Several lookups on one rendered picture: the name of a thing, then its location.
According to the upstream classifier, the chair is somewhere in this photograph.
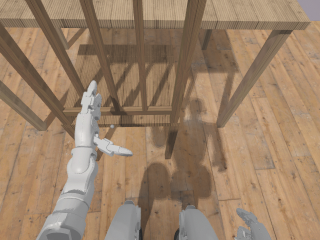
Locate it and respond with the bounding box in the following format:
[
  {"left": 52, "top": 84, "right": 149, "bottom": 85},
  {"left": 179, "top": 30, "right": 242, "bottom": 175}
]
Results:
[{"left": 0, "top": 0, "right": 207, "bottom": 161}]

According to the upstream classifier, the right robot thigh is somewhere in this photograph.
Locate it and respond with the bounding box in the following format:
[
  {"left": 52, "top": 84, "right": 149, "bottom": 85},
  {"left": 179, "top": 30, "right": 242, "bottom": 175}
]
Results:
[{"left": 179, "top": 209, "right": 219, "bottom": 240}]

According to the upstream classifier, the robot left hand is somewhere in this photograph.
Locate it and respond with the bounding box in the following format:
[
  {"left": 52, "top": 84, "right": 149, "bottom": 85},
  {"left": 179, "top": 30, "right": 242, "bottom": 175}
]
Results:
[{"left": 74, "top": 80, "right": 133, "bottom": 157}]

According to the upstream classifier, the table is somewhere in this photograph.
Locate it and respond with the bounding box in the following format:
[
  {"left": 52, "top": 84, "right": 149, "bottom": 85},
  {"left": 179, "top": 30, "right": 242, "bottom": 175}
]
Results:
[{"left": 0, "top": 0, "right": 311, "bottom": 131}]

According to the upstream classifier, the robot right shin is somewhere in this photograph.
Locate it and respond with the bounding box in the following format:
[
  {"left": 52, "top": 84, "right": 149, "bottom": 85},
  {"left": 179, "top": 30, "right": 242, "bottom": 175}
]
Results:
[{"left": 179, "top": 205, "right": 196, "bottom": 240}]

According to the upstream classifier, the robot right hand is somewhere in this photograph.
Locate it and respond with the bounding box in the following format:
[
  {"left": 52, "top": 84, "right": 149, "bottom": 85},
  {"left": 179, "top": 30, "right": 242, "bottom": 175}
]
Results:
[{"left": 234, "top": 208, "right": 272, "bottom": 240}]

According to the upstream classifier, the robot left forearm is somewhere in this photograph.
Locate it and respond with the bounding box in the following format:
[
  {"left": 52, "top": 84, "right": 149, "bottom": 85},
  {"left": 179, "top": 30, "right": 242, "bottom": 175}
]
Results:
[{"left": 36, "top": 146, "right": 99, "bottom": 240}]

